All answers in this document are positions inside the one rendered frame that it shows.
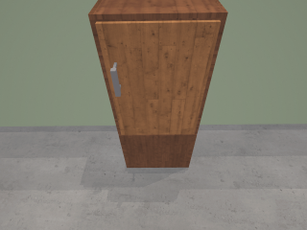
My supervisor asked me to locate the handle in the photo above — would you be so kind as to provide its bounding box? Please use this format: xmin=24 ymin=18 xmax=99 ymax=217
xmin=110 ymin=62 xmax=121 ymax=97

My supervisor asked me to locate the cupboard door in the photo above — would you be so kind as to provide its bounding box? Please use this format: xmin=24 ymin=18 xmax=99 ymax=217
xmin=95 ymin=19 xmax=221 ymax=135

